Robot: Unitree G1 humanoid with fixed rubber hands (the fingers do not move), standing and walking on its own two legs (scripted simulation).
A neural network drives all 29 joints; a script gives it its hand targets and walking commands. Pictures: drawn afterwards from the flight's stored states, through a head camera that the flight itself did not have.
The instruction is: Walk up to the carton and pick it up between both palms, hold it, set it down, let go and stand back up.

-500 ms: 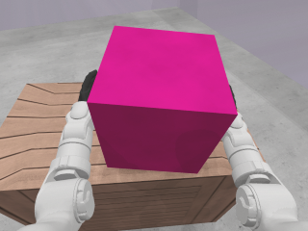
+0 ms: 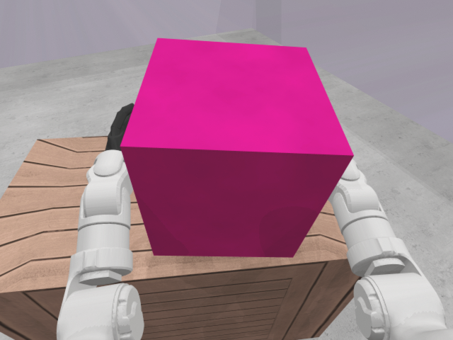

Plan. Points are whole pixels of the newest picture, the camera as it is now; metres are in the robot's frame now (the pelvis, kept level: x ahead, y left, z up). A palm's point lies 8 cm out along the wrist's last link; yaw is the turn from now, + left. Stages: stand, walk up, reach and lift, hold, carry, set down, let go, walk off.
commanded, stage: reach and lift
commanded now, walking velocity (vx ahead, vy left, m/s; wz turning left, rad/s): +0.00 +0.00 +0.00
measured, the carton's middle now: (228, 153) +0.42 -0.01 +0.13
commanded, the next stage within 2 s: hold in 1.90 s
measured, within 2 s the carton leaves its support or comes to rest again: neither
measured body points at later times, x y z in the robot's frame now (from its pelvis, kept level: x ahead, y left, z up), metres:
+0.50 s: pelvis -0.01 +0.00 +0.00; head -0.06 +0.02 +0.45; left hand +0.38 +0.18 +0.21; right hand +0.38 -0.19 +0.21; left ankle +0.03 +0.12 -0.75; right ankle -0.03 -0.12 -0.75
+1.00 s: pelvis -0.01 -0.01 +0.00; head -0.08 +0.01 +0.44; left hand +0.38 +0.18 +0.24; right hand +0.38 -0.20 +0.25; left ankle +0.03 +0.12 -0.75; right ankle -0.03 -0.12 -0.75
